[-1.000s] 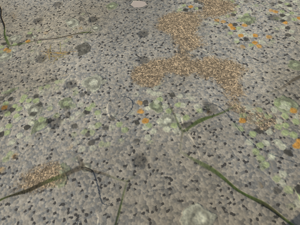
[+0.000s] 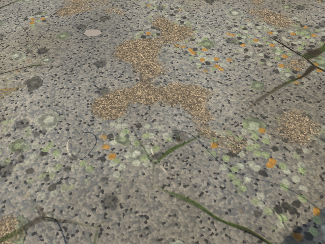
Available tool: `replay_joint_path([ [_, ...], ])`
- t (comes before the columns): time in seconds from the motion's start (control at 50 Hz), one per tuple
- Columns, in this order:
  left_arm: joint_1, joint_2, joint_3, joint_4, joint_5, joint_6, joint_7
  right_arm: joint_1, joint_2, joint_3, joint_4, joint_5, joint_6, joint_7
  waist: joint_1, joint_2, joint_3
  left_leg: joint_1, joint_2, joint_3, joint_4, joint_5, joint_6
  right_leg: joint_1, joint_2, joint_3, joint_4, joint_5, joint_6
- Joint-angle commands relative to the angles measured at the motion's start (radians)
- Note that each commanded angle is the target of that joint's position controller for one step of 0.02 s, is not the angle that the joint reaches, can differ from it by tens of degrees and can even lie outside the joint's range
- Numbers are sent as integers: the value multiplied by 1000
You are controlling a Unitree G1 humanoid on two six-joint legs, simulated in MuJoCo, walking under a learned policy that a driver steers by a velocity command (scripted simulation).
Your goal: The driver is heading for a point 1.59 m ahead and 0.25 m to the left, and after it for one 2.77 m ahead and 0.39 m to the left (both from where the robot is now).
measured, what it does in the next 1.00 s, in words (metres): walks ahead: right foot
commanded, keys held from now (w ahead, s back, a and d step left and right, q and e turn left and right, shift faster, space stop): w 1.00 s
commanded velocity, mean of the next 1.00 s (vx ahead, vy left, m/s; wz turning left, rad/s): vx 0.41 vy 0.00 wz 0.00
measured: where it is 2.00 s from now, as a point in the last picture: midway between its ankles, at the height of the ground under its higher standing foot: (154, 140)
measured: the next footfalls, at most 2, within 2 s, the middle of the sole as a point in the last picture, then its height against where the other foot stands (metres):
right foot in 0.64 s outside the picture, level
left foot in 1.16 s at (132, 199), level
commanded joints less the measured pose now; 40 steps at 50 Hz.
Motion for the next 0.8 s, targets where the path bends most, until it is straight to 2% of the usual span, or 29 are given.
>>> replay_joint_path([
  [0.02,69,207,56,-27,-12,-10,9,-82,-82,-14,-72,16,-34,3,52,-186,88,-203,-60,98,154,-139,37,-47,-242,368,-336,-506,-166],
  [0.04,78,211,58,-22,-15,-20,11,-100,-85,-15,-85,24,-51,9,54,-201,127,-239,-29,63,205,-144,61,-69,-293,446,-371,-504,-200],
  [0.08,50,195,56,-27,-18,-37,12,-76,-88,-17,-82,35,-81,29,28,-199,133,-272,13,36,195,-189,108,-30,-319,442,-362,-387,-207],
  [0.1,17,191,56,-37,-27,-37,10,-41,-84,-17,-67,36,-93,38,1,-177,117,-197,13,48,99,-158,125,-45,-294,381,-340,-324,-184],
  [0.12,-39,190,55,-51,-35,-34,9,43,-82,-22,-25,34,-101,45,-48,-152,85,-15,-12,86,-35,-20,132,-123,-238,286,-303,-246,-148],
  [0.14,-60,172,50,-59,-30,-33,7,138,-91,-32,27,24,-101,47,-83,-118,47,156,-45,94,-82,91,116,-198,-173,200,-219,-165,-113],
  [0.16,-79,113,33,-74,-18,-38,4,244,-129,-45,59,14,-101,46,-115,8,7,285,56,-70,-157,28,132,-293,-91,83,0,-78,-61],
  [0.18,-91,70,23,-120,-15,-53,8,334,-248,-69,64,14,-104,50,-126,278,-22,387,278,-490,-335,-148,255,-479,33,-47,317,-150,11],
  [0.2,-79,124,39,-122,-44,-68,13,296,-218,-53,49,-4,-114,57,-105,236,11,344,363,-674,-398,-252,339,-573,16,44,511,-271,6],
  [0.22,-51,145,44,-108,-60,-81,6,217,-162,-38,21,2,-122,53,-65,153,84,322,340,-588,-391,-268,322,-639,-45,82,584,-181,-16],
  [0.24,-38,147,46,-90,-54,-90,-1,177,-132,-30,2,6,-124,51,-49,120,96,317,289,-475,-391,-218,281,-653,-82,62,589,-81,-30],
  [0.26,-52,148,50,-87,-40,-97,-4,160,-125,-25,-7,7,-123,52,-42,94,96,322,261,-394,-396,-115,251,-663,-108,43,561,0,-34],
  [0.3,-81,137,55,-92,-22,-97,-19,187,-84,-8,-3,1,-112,51,-44,98,66,315,202,-247,-399,130,213,-610,-133,8,498,105,-23],
  [0.36,-137,88,43,-114,-20,-88,-32,233,-105,-7,5,-2,-98,36,-53,84,51,299,173,-132,-403,387,222,-594,-126,-45,388,185,18],
  [0.42,-253,55,25,-156,-24,-89,-39,235,-128,-7,-4,-3,-88,21,-75,78,84,207,142,-56,-437,404,212,-510,-101,-80,177,308,36],
  [0.48,-336,60,20,-184,-32,-93,-51,283,-137,-8,6,4,-87,16,-93,86,119,186,160,-37,-463,379,219,-443,-74,-99,54,382,28],
  [0.54,-369,83,23,-205,-35,-100,-64,291,-142,-16,12,14,-80,15,-67,89,125,276,207,-28,-421,479,209,-437,-68,-77,-12,359,-14],
  [0.58,-311,123,39,-195,-30,-103,-66,269,-166,-27,2,10,-74,13,-10,109,57,336,222,-13,-315,769,188,-333,-34,-91,-20,304,-51],
  [0.6,-218,153,55,-172,-29,-100,-61,256,-179,-33,-4,6,-66,12,46,127,-17,346,214,2,-198,960,177,-209,-3,-112,-12,277,-76],
  [0.62,-48,189,77,-119,-31,-95,-51,243,-171,-30,-13,0,-56,12,132,119,-122,292,174,32,-3,1039,152,10,15,-127,-27,293,-108],
  [0.64,141,238,92,-74,-21,-87,-38,245,-141,-17,-37,-16,-55,11,197,52,-259,54,136,38,284,776,130,347,-140,48,23,262,-164],
  [0.66,205,309,103,-42,-10,-87,-45,400,26,28,-47,-11,-75,26,102,-251,-441,-321,-76,26,672,-47,70,679,-407,577,-92,-25,-340],
  [0.68,189,202,76,-37,-14,-86,-46,321,-79,5,-39,17,-104,35,142,-192,-402,-430,-68,-101,801,-222,87,613,-408,730,-248,-143,-321],
  [0.7,86,174,63,-44,-16,-90,-43,203,-146,-18,-90,48,-121,39,117,-159,-198,-507,-14,-73,822,-153,101,448,-376,568,-277,-100,-270],
  [0.72,9,154,56,-54,-12,-96,-44,142,-140,-16,-106,48,-130,33,84,-59,-111,-472,39,-50,774,-58,105,285,-338,435,-304,26,-246],
  [0.74,-36,133,51,-55,-3,-103,-49,122,-125,-20,-108,34,-127,27,49,-20,-54,-433,72,-35,714,-1,98,158,-298,331,-328,150,-232],
  [0.76,-59,114,45,-52,7,-110,-52,148,-110,-23,-104,24,-115,25,11,-48,-53,-365,103,-45,678,35,95,83,-265,261,-354,208,-221],
  [0.8,-62,109,45,-34,-2,-118,-55,175,-69,-18,-102,17,-91,23,-19,-62,-40,-319,119,-34,616,44,79,2,-244,195,-404,241,-233],
])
